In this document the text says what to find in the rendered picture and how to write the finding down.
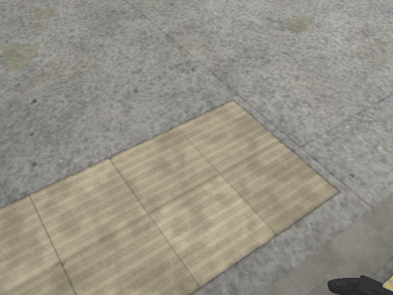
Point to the robot right hand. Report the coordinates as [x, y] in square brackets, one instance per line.
[357, 286]

